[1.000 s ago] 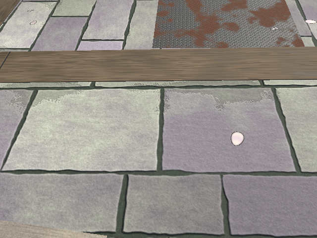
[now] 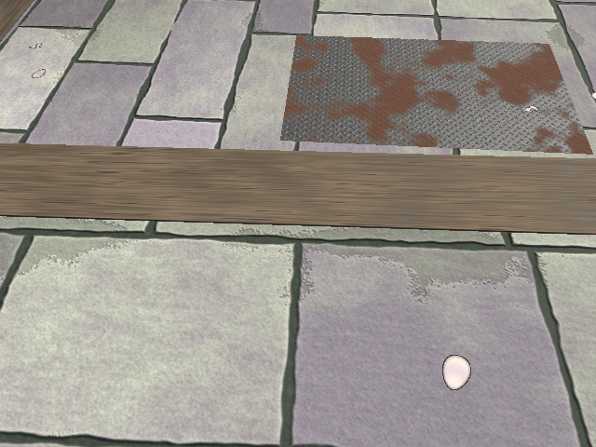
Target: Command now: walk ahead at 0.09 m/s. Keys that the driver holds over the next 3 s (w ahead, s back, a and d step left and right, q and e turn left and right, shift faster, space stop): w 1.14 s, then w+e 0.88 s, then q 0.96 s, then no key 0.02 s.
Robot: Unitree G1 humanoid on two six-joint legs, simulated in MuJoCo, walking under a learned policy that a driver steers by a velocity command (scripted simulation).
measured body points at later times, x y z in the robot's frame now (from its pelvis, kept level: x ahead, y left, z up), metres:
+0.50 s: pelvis +0.16 +0.02 +0.01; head +0.18 +0.03 +0.46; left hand +0.35 +0.27 -0.10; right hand +0.10 -0.23 -0.13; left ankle +0.05 +0.11 -0.74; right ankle +0.30 -0.14 -0.69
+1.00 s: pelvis +0.43 -0.04 +0.01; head +0.45 -0.04 +0.46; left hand +0.44 +0.23 -0.13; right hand +0.59 -0.30 -0.10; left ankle +0.61 +0.15 -0.67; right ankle +0.40 -0.12 -0.74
